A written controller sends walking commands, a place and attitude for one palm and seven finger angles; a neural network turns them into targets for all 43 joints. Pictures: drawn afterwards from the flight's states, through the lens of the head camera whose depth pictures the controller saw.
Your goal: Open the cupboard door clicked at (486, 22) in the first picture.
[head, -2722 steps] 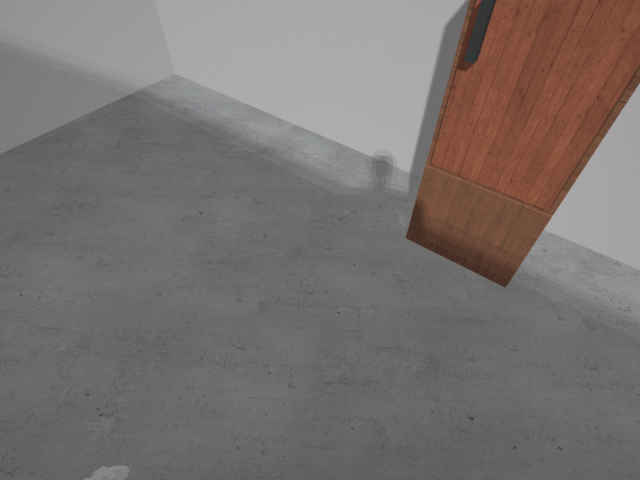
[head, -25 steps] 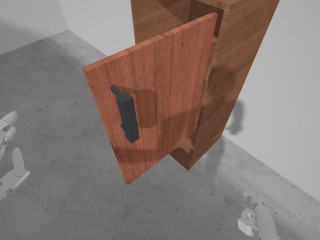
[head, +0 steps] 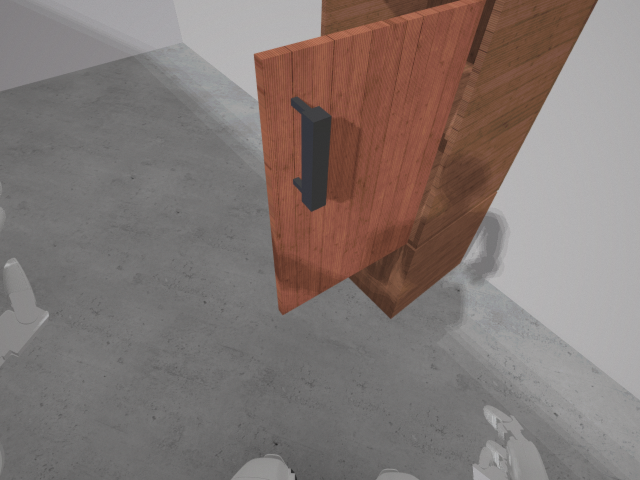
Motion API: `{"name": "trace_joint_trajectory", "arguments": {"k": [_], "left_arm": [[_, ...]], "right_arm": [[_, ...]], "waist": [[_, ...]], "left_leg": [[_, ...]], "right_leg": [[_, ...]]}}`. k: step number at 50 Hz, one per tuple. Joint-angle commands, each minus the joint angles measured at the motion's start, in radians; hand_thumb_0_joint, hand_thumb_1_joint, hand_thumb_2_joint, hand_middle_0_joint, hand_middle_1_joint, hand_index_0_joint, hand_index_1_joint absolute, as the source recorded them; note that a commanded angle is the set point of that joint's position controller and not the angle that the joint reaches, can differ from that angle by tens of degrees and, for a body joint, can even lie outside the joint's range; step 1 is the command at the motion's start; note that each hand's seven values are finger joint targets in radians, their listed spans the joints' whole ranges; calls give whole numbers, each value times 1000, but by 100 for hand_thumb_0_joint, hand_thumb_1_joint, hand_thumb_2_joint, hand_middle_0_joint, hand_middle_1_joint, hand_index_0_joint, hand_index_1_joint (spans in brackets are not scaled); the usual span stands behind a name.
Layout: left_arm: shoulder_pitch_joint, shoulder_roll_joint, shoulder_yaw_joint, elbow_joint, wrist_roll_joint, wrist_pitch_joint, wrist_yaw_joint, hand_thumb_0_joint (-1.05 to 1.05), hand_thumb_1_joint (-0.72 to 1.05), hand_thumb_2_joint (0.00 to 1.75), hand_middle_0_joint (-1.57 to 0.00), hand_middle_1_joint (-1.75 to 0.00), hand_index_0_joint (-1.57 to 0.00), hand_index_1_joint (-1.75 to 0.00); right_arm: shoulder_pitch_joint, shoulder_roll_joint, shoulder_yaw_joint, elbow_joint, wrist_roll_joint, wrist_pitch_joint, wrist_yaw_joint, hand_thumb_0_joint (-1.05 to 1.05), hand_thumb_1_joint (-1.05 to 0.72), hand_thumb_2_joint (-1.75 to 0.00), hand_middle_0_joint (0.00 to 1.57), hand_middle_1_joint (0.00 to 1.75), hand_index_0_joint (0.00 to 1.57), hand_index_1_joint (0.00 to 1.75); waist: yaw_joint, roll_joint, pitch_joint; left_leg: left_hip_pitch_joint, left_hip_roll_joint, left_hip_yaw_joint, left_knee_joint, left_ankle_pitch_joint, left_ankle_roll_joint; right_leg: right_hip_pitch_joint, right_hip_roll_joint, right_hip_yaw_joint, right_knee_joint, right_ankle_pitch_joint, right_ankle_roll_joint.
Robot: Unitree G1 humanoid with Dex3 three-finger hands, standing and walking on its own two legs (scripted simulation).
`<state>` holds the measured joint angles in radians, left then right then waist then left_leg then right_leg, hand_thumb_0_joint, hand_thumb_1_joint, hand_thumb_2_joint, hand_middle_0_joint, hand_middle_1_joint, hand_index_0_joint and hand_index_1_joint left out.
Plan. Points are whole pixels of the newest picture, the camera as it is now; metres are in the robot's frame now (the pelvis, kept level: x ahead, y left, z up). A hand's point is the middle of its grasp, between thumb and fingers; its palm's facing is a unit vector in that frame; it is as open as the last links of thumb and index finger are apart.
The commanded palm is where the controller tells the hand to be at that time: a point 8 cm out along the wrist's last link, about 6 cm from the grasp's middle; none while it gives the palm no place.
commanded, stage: step back with the hand held close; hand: left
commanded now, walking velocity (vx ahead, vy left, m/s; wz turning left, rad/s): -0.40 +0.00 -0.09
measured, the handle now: (306, 155) +0.50 +0.07 +0.13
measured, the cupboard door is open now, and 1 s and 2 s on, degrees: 85 85 85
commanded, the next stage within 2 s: stop stepping back and stand still in 0.04 s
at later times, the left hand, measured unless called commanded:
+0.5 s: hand (19, 426) +0.12 +0.23 +0.18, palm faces +0.36 -0.83 -0.42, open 7.4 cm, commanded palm +0.07 +0.27 +0.20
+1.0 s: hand (23, 473) +0.10 +0.25 +0.12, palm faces +0.33 -0.83 -0.44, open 7.4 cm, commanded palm none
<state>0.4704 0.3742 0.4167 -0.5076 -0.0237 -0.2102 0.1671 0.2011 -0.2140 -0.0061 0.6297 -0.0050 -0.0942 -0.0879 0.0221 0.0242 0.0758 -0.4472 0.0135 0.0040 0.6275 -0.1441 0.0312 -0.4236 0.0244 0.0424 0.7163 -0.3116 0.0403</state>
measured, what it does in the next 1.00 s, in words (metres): walks backwards: right foot, then left foot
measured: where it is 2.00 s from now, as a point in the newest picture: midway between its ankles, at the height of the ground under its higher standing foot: outside the picture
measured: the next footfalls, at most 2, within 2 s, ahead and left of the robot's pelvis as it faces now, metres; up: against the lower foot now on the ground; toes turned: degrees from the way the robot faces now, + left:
right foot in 0.22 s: -0.11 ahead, -0.13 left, +0.00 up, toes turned -2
left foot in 0.40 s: -0.03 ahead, +0.09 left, +0.00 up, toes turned -2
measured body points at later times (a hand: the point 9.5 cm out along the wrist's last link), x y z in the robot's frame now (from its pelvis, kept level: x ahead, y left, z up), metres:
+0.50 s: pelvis -0.10 -0.02 +0.02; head -0.11 -0.01 +0.47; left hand +0.10 +0.27 +0.20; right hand +0.02 -0.29 -0.06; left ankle -0.04 +0.08 -0.72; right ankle -0.14 -0.12 -0.72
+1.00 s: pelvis -0.13 +0.00 +0.01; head -0.14 -0.01 +0.46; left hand +0.08 +0.29 +0.15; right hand +0.00 -0.26 -0.09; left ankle -0.07 +0.09 -0.72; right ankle -0.15 -0.12 -0.70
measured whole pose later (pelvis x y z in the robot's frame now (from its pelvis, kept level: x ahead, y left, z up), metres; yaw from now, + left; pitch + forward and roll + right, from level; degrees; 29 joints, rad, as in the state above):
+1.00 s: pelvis -0.13 +0.00 +0.01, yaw -2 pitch -1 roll +0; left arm 0.39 0.34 0.31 -0.17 0.02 -0.14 0.09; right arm 0.23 -0.23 -0.01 0.73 -0.02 -0.11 -0.03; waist 0.00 0.03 -0.04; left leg -0.33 -0.02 0.02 0.57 -0.22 0.03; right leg -0.30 0.00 -0.01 0.74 -0.42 -0.01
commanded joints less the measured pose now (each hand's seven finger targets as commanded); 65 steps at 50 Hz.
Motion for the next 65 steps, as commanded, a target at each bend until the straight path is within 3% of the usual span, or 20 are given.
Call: {"name": "trace_joint_trajectory", "arguments": {"k": [1, 8, 9, 11, 12, 16, 22, 29, 33, 36, 38, 42, 46, 47, 48, 51, 55, 57, 59, 65], "left_arm": [[-31, 208, 159, -241, -8, -91, 18, 0, 90, 90, -20, -30, -20, -30], [41, 200, 114, -253, -47, -71, 16, 0, 90, 90, -20, -30, -20, -30], [49, 202, 109, -235, -45, -78, 5, 0, 90, 90, -20, -30, -20, -30], [28, 306, 181, -229, -44, -90, 9, 0, 90, 90, -20, -30, -20, -30], [10, 284, 163, -191, -43, -76, 10, 0, 90, 90, -20, -30, -20, -30], [50, 219, 139, -115, -36, -30, 7, 0, 90, 90, -20, -30, -20, -30], [52, 220, 119, -110, -20, -45, 7, 0, 90, 90, -20, -30, -20, -30], [49, 218, 128, -182, -3, -56, 19, 0, 90, 90, -20, -30, -20, -30], [67, 219, 132, -154, -9, -46, 19, 0, 90, 90, -20, -30, -20, -30], [49, 205, 110, -125, -13, -47, 14, 0, 90, 90, -20, -30, -20, -30], [-8, 183, 85, -107, -14, -46, 18, 0, 90, 90, -20, -30, -20, -30], [-82, 203, 84, -105, 0, -57, 20, 0, 90, 90, -20, -30, -20, -30], [-62, 206, 105, -167, 5, -73, 12, 0, 90, 90, -20, -30, -20, -30], [-98, -58, -289, 620, 81, 134, -135, 0, 90, 90, -20, -30, -20, -30], [-64, -122, -292, 650, 65, 216, -151, 0, 90, 90, -20, -30, -20, -30], [-103, -132, -326, 762, 60, 228, -160, 0, 90, 90, -20, -30, -20, -30], [-115, -47, -337, 1038, 55, 208, -151, 0, 90, 90, -20, -30, -20, -30], [-166, 17, -351, 1154, 51, 201, -149, 0, 90, 90, -20, -30, -20, -30], [-224, -13, -368, 1258, 43, 190, -141, 0, 90, 90, -20, -30, -20, -30], [-188, -105, -371, 1444, 32, 198, -131, 0, 90, 90, -20, -30, -20, -30]], "right_arm": [[-78, -118, -74, -153, -5, -95, 13, 0, -90, -90, 20, 30, 20, 30], [-90, -112, -53, -138, -7, -100, 42, 0, -90, -90, 20, 30, 20, 30], [-78, -96, -47, -140, -3, -94, 43, 0, -90, -90, 20, 30, 20, 30], [-90, -91, -38, -141, -9, -64, 38, 0, -90, -90, 20, 30, 20, 30], [-74, -94, -32, -140, -2, -67, 34, 0, -90, -90, 20, 30, 20, 30], [-95, -86, -16, -147, 13, -52, 9, 0, -90, -90, 20, 30, 20, 30], [-61, -139, -40, -149, 13, -73, 7, 0, -90, -90, 20, 30, 20, 30], [-72, -131, -37, -159, -3, -79, -6, 0, -90, -90, 20, 30, 20, 30], [-53, -122, -45, -150, -9, -75, -7, 0, -90, -90, 20, 30, 20, 30], [-36, -114, -52, -131, -12, -60, 1, 0, -90, -90, 20, 30, 20, 30], [-37, -123, -51, -115, -7, -62, 9, 0, -90, -90, 20, 30, 20, 30], [-55, -113, -34, -111, -3, -75, -5, 0, -90, -90, 20, 30, 20, 30], [-67, -116, -23, -125, -2, -88, -2, 0, -90, -90, 20, 30, 20, 30], [-34, -275, -81, 120, -14, -75, 90, 0, -90, -90, 20, 30, 20, 30], [24, -177, -71, 105, -13, -10, 85, 0, -90, -90, 20, 30, 20, 30], [16, -163, -49, 74, -46, 26, 70, 0, -90, -90, 20, 30, 20, 30], [-41, -130, -33, 121, -24, 65, 76, 0, -90, -90, 20, 30, 20, 30], [10, -71, -22, 164, -13, 75, 89, 0, -90, -90, 20, 30, 20, 30], [0, -63, -24, 220, -24, 95, 78, 0, -90, -90, 20, 30, 20, 30], [78, -28, -26, 356, -20, 101, 56, 0, -90, -90, 20, 30, 20, 30]], "waist": [[-21, 176, -174], [-15, 260, -172], [-20, 159, -162], [-15, -156, -157], [-14, -202, -187], [-30, -144, -177], [-26, 11, -166], [-28, 183, -64], [-33, 81, -111], [-40, -139, -98], [-41, -146, -84], [-38, -52, -47], [-31, 188, -37], [-100, 215, 45], [-74, 182, -23], [-38, -75, -117], [14, -85, -162], [-44, -80, -127], [-41, -198, -97], [-39, 113, -93]], "left_leg": [[-116, 322, -333, -469, -464, 139], [81, 178, -89, -418, -325, -2], [130, 104, -24, -298, -262, -38], [171, -4, 35, 178, -174, -82], [41, -22, -20, 293, -213, -72], [50, -2, 11, 54, -149, -37], [295, 74, -53, -176, 149, 22], [-28, 145, -203, -482, -592, 29], [25, 78, -104, -325, -446, 8], [75, -1, -1, 61, -220, -19], [57, -2, -2, 191, -209, -24], [245, 21, 5, -160, -174, 8], [157, 183, -270, -411, -429, 55], [70, 184, -321, -268, -124, 85], [116, 195, -272, -287, 123, 102], [148, 243, -327, -281, 91, 169], [86, 90, -119, -169, 67, 50], [132, -14, -18, -104, -130, -13], [163, -15, -7, -46, -113, -22], [251, 73, -81, -187, 61, -5]], "right_leg": [[143, 63, 22, 468, -173, -25], [247, 59, -110, -251, -173, -69], [221, 9, -64, -431, -126, -90], [9, -319, 287, -571, 57, -187], [97, -326, 256, -478, 211, -195], [283, -230, 106, -291, 639, -131], [204, -87, 68, -310, 287, -47], [294, 21, -86, -211, -127, -59], [286, -19, -31, -315, -141, -92], [117, -232, 299, -503, -339, -192], [87, -300, 360, -512, -310, -229], [57, -172, 126, -366, -158, -127], [111, -15, -42, -158, -89, -43], [-51, -27, -98, 69, -54, -43], [-40, -38, -36, 142, -163, -50], [-24, -46, -5, 210, -249, -50], [279, -73, 39, -258, 93, -60], [184, -251, 195, -370, 114, -136], [155, -218, 185, -401, 230, -151], [206, -112, 47, -358, 175, -108]]}}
